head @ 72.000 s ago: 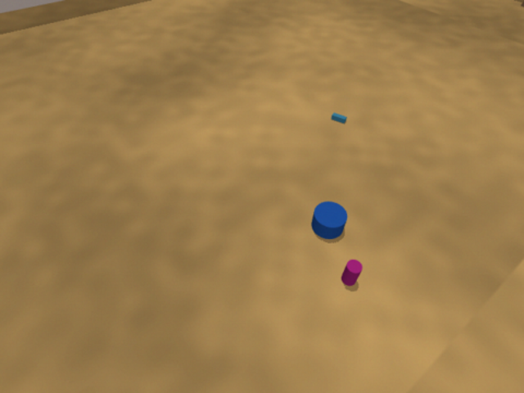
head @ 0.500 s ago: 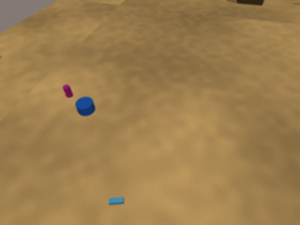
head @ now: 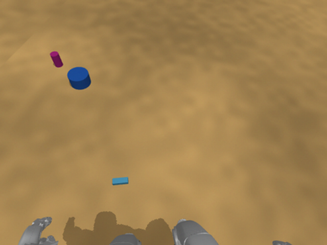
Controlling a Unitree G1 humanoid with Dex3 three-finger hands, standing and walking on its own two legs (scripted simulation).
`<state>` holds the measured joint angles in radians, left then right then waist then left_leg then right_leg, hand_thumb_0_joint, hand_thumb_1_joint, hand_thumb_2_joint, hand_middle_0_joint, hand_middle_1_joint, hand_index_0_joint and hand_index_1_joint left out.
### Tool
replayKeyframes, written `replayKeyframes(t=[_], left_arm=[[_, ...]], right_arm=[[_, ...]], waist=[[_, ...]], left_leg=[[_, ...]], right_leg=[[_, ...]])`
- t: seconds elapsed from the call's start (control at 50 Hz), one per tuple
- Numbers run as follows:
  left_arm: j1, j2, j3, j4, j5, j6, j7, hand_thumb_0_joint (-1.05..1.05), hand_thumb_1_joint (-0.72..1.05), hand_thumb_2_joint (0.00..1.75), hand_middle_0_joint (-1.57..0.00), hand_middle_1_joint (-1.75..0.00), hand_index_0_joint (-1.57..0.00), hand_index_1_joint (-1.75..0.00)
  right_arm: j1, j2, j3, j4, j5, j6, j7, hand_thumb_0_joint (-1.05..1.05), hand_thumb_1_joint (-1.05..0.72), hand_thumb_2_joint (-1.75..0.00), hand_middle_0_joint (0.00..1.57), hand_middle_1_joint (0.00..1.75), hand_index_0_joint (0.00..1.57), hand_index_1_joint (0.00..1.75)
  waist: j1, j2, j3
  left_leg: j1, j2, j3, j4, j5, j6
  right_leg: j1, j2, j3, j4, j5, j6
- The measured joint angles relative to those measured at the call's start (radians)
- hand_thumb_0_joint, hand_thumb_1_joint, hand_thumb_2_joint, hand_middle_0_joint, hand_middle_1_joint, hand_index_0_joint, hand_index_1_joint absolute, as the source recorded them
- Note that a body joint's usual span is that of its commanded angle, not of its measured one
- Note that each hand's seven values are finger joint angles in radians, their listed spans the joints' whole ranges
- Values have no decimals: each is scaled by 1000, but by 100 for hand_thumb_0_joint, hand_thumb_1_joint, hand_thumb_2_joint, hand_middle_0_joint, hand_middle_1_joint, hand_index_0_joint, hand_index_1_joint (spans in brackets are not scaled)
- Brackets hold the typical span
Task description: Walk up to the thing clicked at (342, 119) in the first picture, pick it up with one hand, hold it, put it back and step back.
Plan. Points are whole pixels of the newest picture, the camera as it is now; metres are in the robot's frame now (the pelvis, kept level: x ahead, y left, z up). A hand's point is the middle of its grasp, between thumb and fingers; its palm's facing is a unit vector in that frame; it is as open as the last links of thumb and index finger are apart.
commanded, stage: step back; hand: left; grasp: from above
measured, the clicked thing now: (120, 181) +0.47 +0.18 -0.75
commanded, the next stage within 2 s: none
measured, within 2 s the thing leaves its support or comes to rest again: neither
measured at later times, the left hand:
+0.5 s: hand out of the picture -0.04 +0.23 -0.13, palm faces -0.08 -0.91 -0.40, open 7.4 cm
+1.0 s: hand out of the picture -0.17 +0.24 -0.15, palm faces +0.01 -0.93 -0.36, open 7.4 cm
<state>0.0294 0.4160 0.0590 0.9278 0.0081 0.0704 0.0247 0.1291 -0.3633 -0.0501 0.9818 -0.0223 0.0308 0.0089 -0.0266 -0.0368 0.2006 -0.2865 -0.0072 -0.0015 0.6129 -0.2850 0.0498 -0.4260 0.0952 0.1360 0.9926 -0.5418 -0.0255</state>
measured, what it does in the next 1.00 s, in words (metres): walks backwards: right foot, then left foot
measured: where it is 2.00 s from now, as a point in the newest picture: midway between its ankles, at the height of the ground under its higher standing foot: outside the picture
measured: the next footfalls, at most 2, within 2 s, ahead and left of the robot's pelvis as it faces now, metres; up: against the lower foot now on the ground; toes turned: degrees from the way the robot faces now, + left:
right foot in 0.34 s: -0.08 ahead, -0.15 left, +0.00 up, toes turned -3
left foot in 0.74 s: -0.19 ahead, +0.09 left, +0.00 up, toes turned -1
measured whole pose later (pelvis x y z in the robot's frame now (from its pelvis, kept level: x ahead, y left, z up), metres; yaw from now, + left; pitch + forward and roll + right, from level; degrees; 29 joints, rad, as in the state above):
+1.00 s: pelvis -0.28 -0.03 +0.00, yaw -1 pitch -2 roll -1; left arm 0.16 0.40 0.09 0.81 0.01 0.07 0.01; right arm 0.13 -0.36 -0.03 0.84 -0.03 0.02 -0.01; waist 0.02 -0.04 0.16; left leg -0.32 0.03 -0.03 0.60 -0.24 0.01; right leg -0.38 0.08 0.13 1.09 -0.51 0.02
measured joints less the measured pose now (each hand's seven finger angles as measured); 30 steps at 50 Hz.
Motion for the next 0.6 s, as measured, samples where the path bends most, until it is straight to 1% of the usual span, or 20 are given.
replayKeyframes(t=[0.02, 0.06, 0.1, 0.14, 0.2, 0.26, 0.3, 0.34, 0.36, 0.38, 0.4, 0.42, 0.44, 0.46, 0.48, 0.5, 0.54, 0.56, 0.6], left_arm=[[2, 1, -1, -5, -3, 1, -1, 1, 90, 89, -21, -30, -20, -30], [14, 1, -2, -20, -6, 1, -4, 1, 90, 89, -21, -30, -20, -30], [33, -1, 0, -31, -3, 0, -8, 1, 90, 89, -21, -30, -20, -30], [55, -3, 3, -36, 0, 0, -10, 1, 90, 89, -21, -30, -20, -30], [81, -8, 8, -38, 2, 4, -13, 1, 90, 89, -21, -30, -20, -30], [95, -12, 13, -37, 5, 3, -19, 1, 90, 89, -21, -30, -20, -30], [102, -15, 16, -38, 6, -2, -26, 1, 90, 89, -21, -30, -20, -30], [113, -18, 19, -38, 7, -9, -35, 1, 90, 89, -21, -30, -20, -30], [114, -32, 22, -32, 10, -14, -36, 1, 90, 89, -21, -30, -20, -30], [120, -49, 20, -30, 16, -17, -38, 1, 90, 89, -21, -30, -20, -30], [135, -58, 17, -34, 19, -18, -43, 1, 90, 89, -21, -30, -20, -30], [151, -61, 14, -40, 24, -16, -47, 1, 90, 89, -21, -30, -20, -30], [165, -61, 13, -45, 28, -13, -48, 1, 90, 89, -21, -30, -20, -30], [176, -63, 14, -47, 29, -10, -47, 1, 90, 89, -21, -30, -20, -30], [183, -67, 14, -48, 30, -8, -44, 1, 90, 89, -21, -30, -20, -30], [185, -70, 15, -49, 29, -6, -40, 1, 90, 89, -21, -30, -20, -30], [175, -71, 18, -59, 29, -2, -37, 1, 90, 89, -21, -30, -20, -30], [166, -69, 20, -69, 30, -4, -35, 1, 90, 89, -21, -30, -20, -30], [143, -65, 22, -97, 30, -12, -27, 1, 90, 89, -21, -30, -20, -30]], right_arm=[[5, 6, 3, -5, -2, 0, -3, 0, -91, -90, 20, 30, 20, 30], [8, 13, 7, -17, -3, 1, -9, 0, -91, -90, 20, 30, 20, 30], [5, 18, 7, -35, -1, -1, -14, 0, -91, -90, 20, 30, 20, 30], [0, 22, 7, -55, 2, -5, -19, 0, -91, -90, 20, 30, 20, 30], [-13, 24, 8, -86, 2, -11, -21, 0, -90, -90, 20, 30, 20, 30], [-28, 18, 11, -112, -2, -12, -18, 0, -90, -90, 20, 30, 20, 30], [-36, 10, 12, -123, -4, -7, -15, 0, -90, -90, 20, 30, 20, 30], [-41, -2, 12, -128, -2, 1, -10, 0, -90, -90, 20, 30, 20, 30], [-47, -16, 8, -123, 1, 7, -9, 0, -90, -90, 20, 30, 20, 30], [-47, -29, 3, -115, 6, 15, -10, 0, -90, -90, 20, 30, 20, 30], [-40, -33, -1, -106, 10, 22, -13, 0, -90, -90, 20, 30, 20, 30], [-29, -31, -5, -97, 11, 29, -18, 0, -91, -90, 20, 30, 20, 30], [-18, -28, -7, -89, 13, 33, -20, 0, -91, -90, 20, 30, 20, 30], [-6, -28, -6, -82, 16, 34, -19, 0, -91, -90, 20, 30, 20, 30], [6, -33, -6, -77, 19, 33, -17, 0, -91, -90, 20, 30, 20, 30], [19, -38, -5, -76, 23, 29, -17, 0, -91, -90, 20, 30, 20, 30], [50, -49, -4, -78, 25, 20, -21, 0, -91, -90, 20, 30, 20, 30], [63, -53, -2, -78, 25, 17, -23, 0, -91, -90, 20, 30, 20, 30], [86, -59, 1, -74, 25, 15, -26, 0, -91, -90, 20, 30, 20, 30]], waist=[[-2, -2, -2], [4, -8, -6], [8, -13, -5], [10, -16, -5], [13, -15, 1], [17, -5, 8], [19, 4, 7], [23, 17, -3], [20, 50, 4], [13, 86, 6], [9, 97, -6], [18, 88, -22], [34, 70, -35], [46, 57, -45], [50, 53, -55], [46, 55, -64], [35, 65, -76], [34, 67, -76], [29, 70, -67]], left_leg=[[-1, 3, 1, -19, 16, 0], [-4, 8, 14, -49, 43, 1], [-10, 10, 30, -60, 59, 2], [-19, 14, 45, -57, 68, 3], [-39, 25, 67, -38, 76, 1], [-70, 43, 82, -9, 87, -6], [-97, 54, 89, 13, 96, -17], [-129, 64, 92, 40, 103, -30], [-140, 83, 75, 57, 107, -38], [-149, 92, 43, 71, 95, -38], [-166, 69, 6, 103, 12, -43], [-187, 27, -24, 174, -87, -51], [-203, -14, -43, 264, -147, -56], [-211, -49, -61, 348, -167, -57], [-216, -78, -84, 418, -162, -58], [-218, -99, -108, 471, -149, -59], [-205, -117, -140, 534, -132, -65], [-187, -116, -143, 537, -135, -68], [-134, -99, -136, 482, -165, -77]], right_leg=[[-15, 16, 10, 58, 2, -1], [-32, 29, 27, 139, 30, 3], [-23, 27, 36, 177, 50, 19], [5, 15, 37, 158, 54, 36], [54, -13, 21, 77, 34, 54], [101, -45, -16, -43, 30, 57], [136, -64, -43, -143, 51, 48], [185, -78, -70, -275, 119, 31], [196, -61, -88, -300, 145, 25], [202, -42, -109, -309, 157, 18], [198, -42, -119, -309, 163, 13], [187, -56, -114, -305, 167, 6], [179, -72, -99, -308, 175, 0], [176, -85, -86, -324, 190, -2], [175, -94, -82, -349, 212, -1], [173, -99, -87, -377, 234, 2], [158, -102, -107, -418, 272, 4], [147, -102, -116, -428, 286, 3], [124, -103, -137, -434, 306, 0]])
